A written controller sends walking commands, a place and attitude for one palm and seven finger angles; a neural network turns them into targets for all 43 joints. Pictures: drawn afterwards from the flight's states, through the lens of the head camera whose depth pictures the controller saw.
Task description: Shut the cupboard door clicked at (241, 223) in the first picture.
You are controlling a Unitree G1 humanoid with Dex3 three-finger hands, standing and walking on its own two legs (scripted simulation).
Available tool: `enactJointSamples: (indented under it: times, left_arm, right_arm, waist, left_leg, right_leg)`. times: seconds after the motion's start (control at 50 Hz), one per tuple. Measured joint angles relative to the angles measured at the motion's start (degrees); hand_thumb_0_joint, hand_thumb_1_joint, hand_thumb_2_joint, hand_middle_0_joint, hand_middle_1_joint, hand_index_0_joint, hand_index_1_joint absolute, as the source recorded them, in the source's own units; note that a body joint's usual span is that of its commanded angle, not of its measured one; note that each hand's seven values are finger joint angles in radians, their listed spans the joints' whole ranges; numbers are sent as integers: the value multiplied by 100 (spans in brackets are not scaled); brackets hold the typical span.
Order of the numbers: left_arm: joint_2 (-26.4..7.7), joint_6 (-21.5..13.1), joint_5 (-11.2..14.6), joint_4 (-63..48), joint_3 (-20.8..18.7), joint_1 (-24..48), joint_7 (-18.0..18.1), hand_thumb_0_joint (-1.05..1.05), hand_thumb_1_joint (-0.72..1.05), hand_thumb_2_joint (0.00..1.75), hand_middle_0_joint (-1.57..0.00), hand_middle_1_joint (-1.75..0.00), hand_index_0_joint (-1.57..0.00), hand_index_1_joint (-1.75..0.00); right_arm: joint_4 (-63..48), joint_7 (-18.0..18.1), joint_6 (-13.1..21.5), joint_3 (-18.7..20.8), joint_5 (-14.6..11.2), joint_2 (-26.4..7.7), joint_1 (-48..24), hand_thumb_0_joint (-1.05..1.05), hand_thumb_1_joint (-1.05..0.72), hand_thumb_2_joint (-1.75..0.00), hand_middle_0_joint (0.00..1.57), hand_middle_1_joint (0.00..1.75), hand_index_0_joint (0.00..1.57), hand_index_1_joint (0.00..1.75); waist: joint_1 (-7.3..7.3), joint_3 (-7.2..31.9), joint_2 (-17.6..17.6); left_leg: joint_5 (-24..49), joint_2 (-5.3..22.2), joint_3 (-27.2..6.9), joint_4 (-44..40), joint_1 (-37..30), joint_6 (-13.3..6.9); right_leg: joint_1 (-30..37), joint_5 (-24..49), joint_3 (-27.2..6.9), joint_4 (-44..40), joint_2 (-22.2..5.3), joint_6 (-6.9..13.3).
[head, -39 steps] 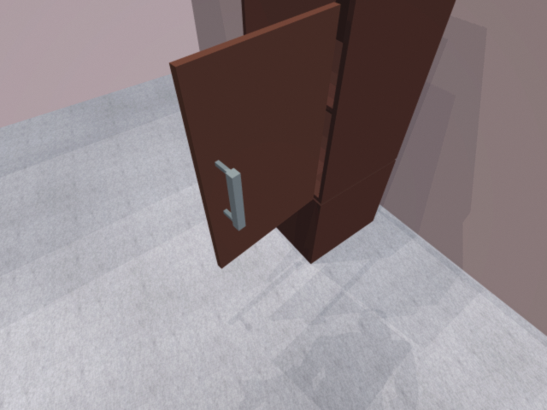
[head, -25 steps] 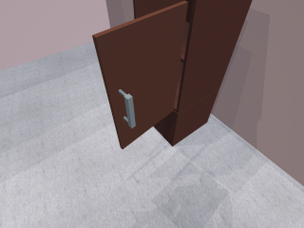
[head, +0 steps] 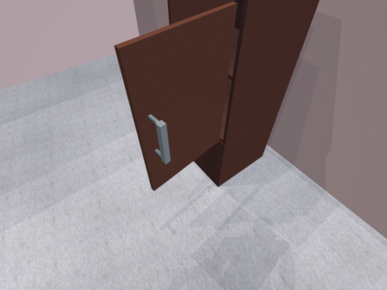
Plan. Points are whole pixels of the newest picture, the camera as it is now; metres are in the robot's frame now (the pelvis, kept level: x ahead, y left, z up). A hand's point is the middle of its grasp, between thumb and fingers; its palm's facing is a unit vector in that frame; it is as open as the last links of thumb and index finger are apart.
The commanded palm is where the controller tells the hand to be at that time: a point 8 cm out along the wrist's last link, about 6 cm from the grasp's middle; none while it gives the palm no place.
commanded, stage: look at it before walking up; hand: left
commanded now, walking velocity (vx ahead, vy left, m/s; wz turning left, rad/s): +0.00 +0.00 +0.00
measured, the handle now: (159, 140) +0.53 +0.14 -0.06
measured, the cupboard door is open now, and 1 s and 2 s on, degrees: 97 97 97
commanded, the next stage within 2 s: walk to a spot facing it in 0.06 s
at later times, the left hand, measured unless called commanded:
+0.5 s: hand out of the picture +0.04 +0.20 -0.19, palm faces -0.08 -0.97 -0.22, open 7.4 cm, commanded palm none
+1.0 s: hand out of the picture +0.08 +0.15 -0.17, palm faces -0.32 -0.91 -0.26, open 7.4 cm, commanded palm none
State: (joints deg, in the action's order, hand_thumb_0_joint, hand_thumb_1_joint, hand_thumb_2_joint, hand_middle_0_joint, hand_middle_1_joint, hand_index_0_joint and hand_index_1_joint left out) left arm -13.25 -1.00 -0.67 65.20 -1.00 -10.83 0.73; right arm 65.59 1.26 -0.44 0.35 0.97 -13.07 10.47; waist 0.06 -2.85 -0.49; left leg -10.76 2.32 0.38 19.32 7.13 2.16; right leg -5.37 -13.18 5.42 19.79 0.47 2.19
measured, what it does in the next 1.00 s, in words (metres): lifts its left foot, turning right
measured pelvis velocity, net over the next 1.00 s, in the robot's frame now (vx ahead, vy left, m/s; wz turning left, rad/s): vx -0.03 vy -0.02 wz -0.41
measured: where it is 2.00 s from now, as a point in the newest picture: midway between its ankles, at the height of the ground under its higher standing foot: outside the picture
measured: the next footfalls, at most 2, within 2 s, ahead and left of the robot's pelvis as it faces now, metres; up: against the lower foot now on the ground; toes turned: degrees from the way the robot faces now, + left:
left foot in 1.12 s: +0.07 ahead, +0.10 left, +0.00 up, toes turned -29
right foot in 1.42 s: -0.07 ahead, -0.16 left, +0.00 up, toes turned -40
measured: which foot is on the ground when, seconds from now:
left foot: down 0.00-0.66, up 0.68-1.00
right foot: down 0.00-1.00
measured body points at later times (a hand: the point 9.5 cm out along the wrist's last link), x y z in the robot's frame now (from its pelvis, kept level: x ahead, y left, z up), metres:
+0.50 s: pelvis -0.01 +0.01 -0.01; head +0.02 +0.00 +0.44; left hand +0.04 +0.25 -0.17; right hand -0.01 -0.24 -0.17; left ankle +0.00 +0.14 -0.75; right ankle -0.02 -0.09 -0.74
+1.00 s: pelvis -0.03 -0.02 -0.01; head +0.02 -0.05 +0.44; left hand +0.10 +0.20 -0.15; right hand +0.01 -0.31 -0.14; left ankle +0.02 +0.13 -0.70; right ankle -0.05 -0.10 -0.75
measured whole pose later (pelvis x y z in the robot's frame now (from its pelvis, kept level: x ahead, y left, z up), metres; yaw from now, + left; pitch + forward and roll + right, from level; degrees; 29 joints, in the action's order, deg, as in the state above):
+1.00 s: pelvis -0.03 -0.02 -0.01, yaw -24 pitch +2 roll +2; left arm -11.6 2.2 -1.9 54.1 -4.3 -13.8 0.3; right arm 52.3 1.7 -2.9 3.6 0.0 -12.3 2.1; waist -2.7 -5.5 1.4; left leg -24.3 0.8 -0.9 50.2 23.9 3.5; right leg -16.0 -12.4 -9.3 27.6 5.6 3.7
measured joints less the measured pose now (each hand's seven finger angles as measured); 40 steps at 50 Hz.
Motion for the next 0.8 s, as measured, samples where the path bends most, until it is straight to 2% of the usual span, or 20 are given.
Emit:
enactJointSamples:
  times: [0.24,0.38,0.5,0.58,0.62,0.64,0.66,0.68,0.72,0.76,0.8]
  left_arm:
    - [27,37,2,-23,-11,-16,12,1,91,90,-20,-30,-20,-30]
    - [133,267,-33,-199,-149,-137,-26,1,91,90,-20,-30,-20,-30]
    - [101,438,-60,-456,-276,-137,-118,1,91,90,-20,-30,-20,-30]
    - [89,533,-76,-658,-363,9,-178,1,91,90,-20,-30,-20,-30]
    - [113,504,-76,-775,-384,71,-210,1,91,90,-20,-30,-20,-30]
    - [118,463,-78,-846,-390,74,-227,1,91,90,-20,-30,-20,-30]
    - [91,404,-86,-935,-392,42,-241,1,91,90,-20,-30,-20,-30]
    - [52,330,-107,-993,-409,24,-221,1,91,90,-20,-30,-20,-30]
    - [75,271,-92,-1013,-403,61,-145,1,91,90,-20,-30,-20,-30]
    - [102,284,-90,-1034,-399,20,-89,1,91,90,-20,-30,-20,-30]
    - [113,284,-85,-1040,-388,-62,-42,1,91,90,-20,-30,-20,-30]
  right_arm:
    - [-23,31,-12,7,9,3,-7,0,-91,-90,20,30,20,30]
    - [-263,98,-132,109,9,156,-11,0,-91,-90,20,30,20,30]
    - [-491,126,-143,199,30,255,89,0,-91,-90,20,30,20,30]
    - [-589,142,-83,240,78,225,190,0,-91,-90,20,30,20,30]
    - [-603,137,-97,255,101,163,240,0,-91,-90,20,30,20,30]
    - [-609,130,-117,263,98,127,262,0,-91,-90,20,30,20,30]
    - [-630,119,-148,275,78,104,293,0,-91,-90,20,30,20,30]
    - [-646,106,-196,294,49,96,275,0,-91,-90,20,30,20,30]
    - [-672,78,-310,334,0,17,106,1,-91,-90,20,30,20,30]
    - [-743,52,-344,366,-16,-27,-57,1,-91,-90,20,30,20,30]
    - [-852,44,-325,367,-22,-35,-233,1,-91,-90,20,30,20,30]
  waist:
    - [-31,4,1]
    - [-69,-100,0]
    - [-62,-188,175]
    - [-52,-310,101]
    - [-56,-337,-40]
    - [-69,-328,-109]
    - [-82,-282,-119]
    - [-105,-250,-78]
    - [-110,-352,-148]
    - [-118,-388,-135]
    - [-133,-388,-53]
  left_leg:
    - [-27,22,51,41,15,2]
    - [-359,167,353,642,296,3]
    - [-550,211,715,1000,513,-39]
    - [-562,316,911,1053,514,-21]
    - [-575,433,948,1105,521,51]
    - [-622,503,965,1208,561,100]
    - [-720,548,991,1410,666,137]
    - [-1098,528,932,1859,877,150]
    - [-1739,387,468,3071,1329,99]
    - [-1731,225,238,3934,1684,86]
    - [-1570,114,158,4272,1887,118]
  right_leg:
    - [-29,5,-51,19,17,-3]
    - [-426,-163,-359,567,125,8]
    - [-974,-373,-672,1323,140,-26]
    - [-1495,-1406,-526,2758,78,-99]
    - [-1453,-1428,-398,2685,19,-118]
    - [-1345,-1190,-342,2390,-9,-129]
    - [-1195,-708,-361,1905,-57,-110]
    - [-1188,-617,-442,1748,-53,-14]
    - [-1252,-698,-489,1869,60,111]
    - [-1203,-616,-593,1682,133,162]
    - [-1144,-409,-767,1398,189,168]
